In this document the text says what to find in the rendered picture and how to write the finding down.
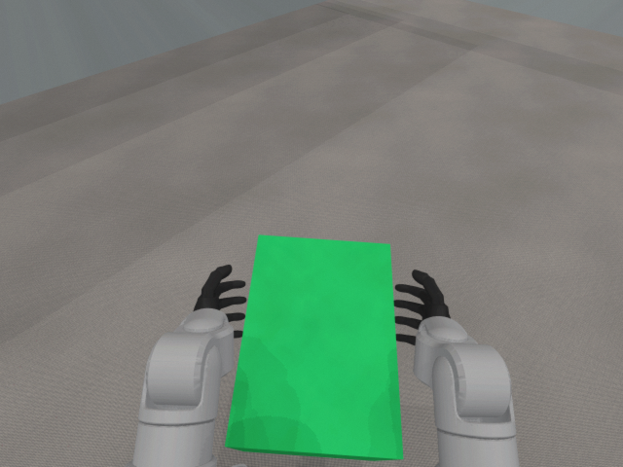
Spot robot left forearm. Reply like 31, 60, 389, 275
125, 308, 234, 467

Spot carton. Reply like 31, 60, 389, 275
225, 234, 403, 461

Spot robot right forearm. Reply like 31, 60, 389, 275
413, 316, 520, 467

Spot right robot hand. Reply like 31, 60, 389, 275
394, 269, 451, 345

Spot left robot hand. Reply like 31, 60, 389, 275
194, 265, 246, 339

